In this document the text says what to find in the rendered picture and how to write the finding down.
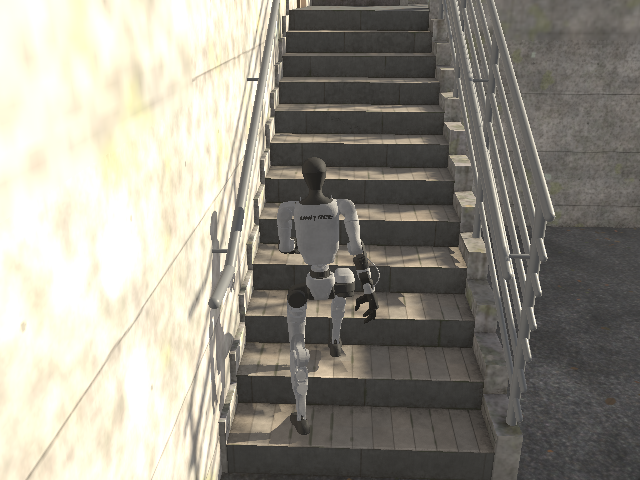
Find humanoid robot torso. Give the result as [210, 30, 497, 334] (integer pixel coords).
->
[294, 195, 340, 300]

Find robot right forearm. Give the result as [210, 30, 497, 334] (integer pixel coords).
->
[353, 240, 375, 294]

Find right robot hand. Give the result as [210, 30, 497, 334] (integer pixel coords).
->
[355, 291, 379, 324]

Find robot right shin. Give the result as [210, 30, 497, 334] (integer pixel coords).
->
[331, 295, 346, 344]

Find left robot upper arm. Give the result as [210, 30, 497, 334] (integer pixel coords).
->
[277, 201, 296, 252]

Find right robot upper arm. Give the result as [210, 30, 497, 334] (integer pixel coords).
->
[336, 199, 363, 256]

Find left robot hand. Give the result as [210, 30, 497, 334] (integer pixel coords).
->
[289, 237, 300, 254]

